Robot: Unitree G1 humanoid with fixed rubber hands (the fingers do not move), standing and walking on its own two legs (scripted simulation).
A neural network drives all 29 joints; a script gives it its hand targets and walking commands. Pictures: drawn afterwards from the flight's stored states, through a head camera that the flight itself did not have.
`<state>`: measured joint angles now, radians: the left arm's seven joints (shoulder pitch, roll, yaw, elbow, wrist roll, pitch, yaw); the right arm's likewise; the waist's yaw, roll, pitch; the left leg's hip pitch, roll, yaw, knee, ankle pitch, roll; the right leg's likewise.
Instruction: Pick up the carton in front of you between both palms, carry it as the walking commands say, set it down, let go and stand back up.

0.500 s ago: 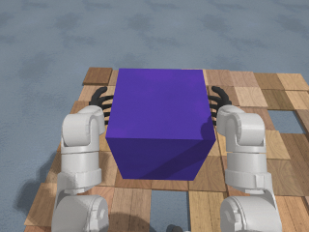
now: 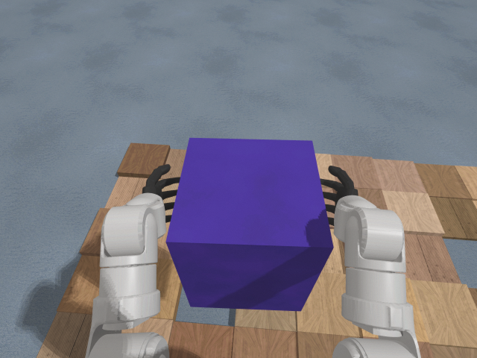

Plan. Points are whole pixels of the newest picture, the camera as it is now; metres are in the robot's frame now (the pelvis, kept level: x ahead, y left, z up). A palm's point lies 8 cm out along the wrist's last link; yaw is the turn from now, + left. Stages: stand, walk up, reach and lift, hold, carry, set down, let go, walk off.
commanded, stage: carry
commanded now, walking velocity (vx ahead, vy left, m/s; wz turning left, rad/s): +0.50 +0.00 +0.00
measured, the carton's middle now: (247, 228) +0.35 +0.01 +0.02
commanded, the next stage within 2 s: none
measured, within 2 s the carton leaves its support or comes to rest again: neither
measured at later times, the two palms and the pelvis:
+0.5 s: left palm (190, 87) +0.60 +0.13 +0.14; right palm (334, 84) +0.62 -0.17 +0.14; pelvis +0.34 -0.04 +0.03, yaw +3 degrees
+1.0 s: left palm (195, 2) +1.03 +0.17 +0.15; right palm (296, 4) +1.02 -0.13 +0.15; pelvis +0.63 +0.03 +0.02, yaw +1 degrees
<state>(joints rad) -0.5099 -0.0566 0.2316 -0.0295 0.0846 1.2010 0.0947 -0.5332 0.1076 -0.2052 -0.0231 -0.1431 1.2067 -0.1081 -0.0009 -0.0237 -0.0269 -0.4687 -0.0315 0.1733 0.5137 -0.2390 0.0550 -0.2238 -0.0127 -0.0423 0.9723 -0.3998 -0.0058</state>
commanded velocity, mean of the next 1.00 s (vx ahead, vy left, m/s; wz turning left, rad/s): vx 0.50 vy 0.00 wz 0.00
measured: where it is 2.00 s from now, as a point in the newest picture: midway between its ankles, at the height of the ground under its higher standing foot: (249, 157)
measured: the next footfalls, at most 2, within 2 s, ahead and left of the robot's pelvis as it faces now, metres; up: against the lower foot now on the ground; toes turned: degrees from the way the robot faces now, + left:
right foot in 0.34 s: +0.42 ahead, -0.13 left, +0.01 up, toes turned -8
left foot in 0.78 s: +0.71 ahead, +0.12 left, +0.01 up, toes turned +8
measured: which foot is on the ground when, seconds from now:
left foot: down 0.00-0.38, up 0.40-0.76, down 0.78-1.00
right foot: up 0.00-0.32, down 0.34-0.82, up 0.84-1.00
